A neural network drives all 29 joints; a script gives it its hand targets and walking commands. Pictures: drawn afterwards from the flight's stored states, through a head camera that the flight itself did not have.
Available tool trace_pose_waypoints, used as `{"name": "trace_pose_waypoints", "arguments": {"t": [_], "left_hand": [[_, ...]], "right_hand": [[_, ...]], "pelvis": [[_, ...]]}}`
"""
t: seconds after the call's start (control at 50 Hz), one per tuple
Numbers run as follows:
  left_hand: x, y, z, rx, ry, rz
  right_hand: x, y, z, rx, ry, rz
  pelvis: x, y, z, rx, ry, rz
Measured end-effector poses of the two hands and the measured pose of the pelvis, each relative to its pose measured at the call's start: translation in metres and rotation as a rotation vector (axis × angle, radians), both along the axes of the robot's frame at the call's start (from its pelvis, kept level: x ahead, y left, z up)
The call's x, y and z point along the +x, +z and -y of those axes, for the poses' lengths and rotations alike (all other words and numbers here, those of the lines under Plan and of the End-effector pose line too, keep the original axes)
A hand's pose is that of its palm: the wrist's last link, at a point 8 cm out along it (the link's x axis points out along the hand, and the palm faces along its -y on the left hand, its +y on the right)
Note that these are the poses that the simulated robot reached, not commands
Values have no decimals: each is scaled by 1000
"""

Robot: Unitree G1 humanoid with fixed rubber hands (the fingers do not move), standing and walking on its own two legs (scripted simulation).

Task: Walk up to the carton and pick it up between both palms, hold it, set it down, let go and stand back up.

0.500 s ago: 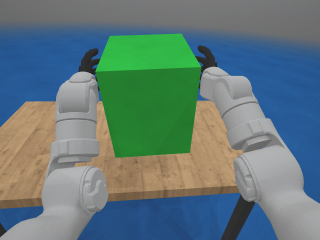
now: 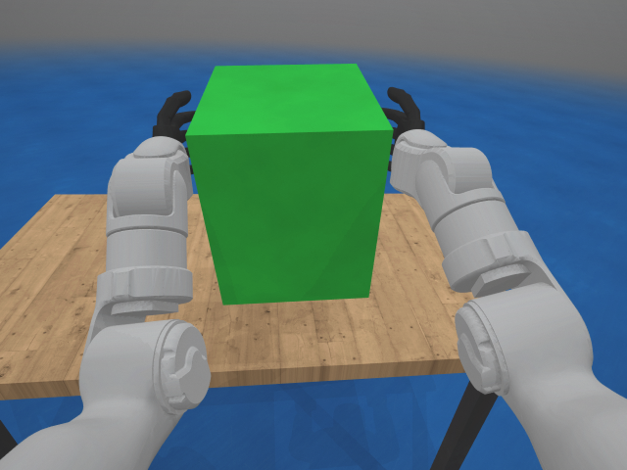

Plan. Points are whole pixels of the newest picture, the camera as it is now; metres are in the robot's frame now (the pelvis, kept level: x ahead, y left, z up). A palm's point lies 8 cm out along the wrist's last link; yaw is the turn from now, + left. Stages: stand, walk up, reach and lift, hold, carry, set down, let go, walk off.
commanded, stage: hold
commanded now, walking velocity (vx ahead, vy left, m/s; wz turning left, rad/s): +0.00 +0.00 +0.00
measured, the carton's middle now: (291, 181) +0.39 +0.00 +0.27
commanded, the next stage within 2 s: none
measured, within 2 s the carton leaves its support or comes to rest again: neither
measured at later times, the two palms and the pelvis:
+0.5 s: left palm (176, 151) +0.39 +0.13 +0.31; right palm (409, 149) +0.38 -0.13 +0.32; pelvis +0.01 +0.00 +0.00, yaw +0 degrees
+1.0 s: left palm (173, 153) +0.38 +0.14 +0.31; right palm (407, 147) +0.38 -0.13 +0.33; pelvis +0.01 +0.00 +0.00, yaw +0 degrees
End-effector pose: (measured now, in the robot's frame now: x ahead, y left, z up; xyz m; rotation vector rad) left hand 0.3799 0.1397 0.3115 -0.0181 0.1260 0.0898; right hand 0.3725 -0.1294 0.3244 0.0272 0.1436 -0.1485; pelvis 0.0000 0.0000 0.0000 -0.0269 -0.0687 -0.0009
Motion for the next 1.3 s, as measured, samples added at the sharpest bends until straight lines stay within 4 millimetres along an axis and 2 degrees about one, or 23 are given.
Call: {"name": "trace_pose_waypoints", "arguments": {"t": [0.1, 0.38, 0.66, 0.88, 1.08, 1.3], "left_hand": [[-2, 6, 0, -3, -4, 7], [7, 8, 4, 26, -14, 1], [10, -6, 5, -2, -15, -11], [4, -3, 1, 1, 5, 1], [6, 2, 5, 12, -8, -1], [7, -3, 8, 14, -13, -15]], "right_hand": [[-3, 8, 0, 6, -6, 8], [4, 5, 4, 13, -13, 0], [6, -4, 5, -6, -15, -11], [5, -4, 1, 6, 2, 1], [5, 2, 5, 6, -10, -1], [5, -1, 7, -12, -11, -16]], "pelvis": [[2, 0, -1, 0, 7, 2], [6, 1, -4, -2, -6, -11], [8, 1, -2, 0, 4, 4], [8, 0, -1, 1, 3, 4], [8, 0, -1, 4, 4, 1], [8, 0, 0, 3, -4, 11]]}}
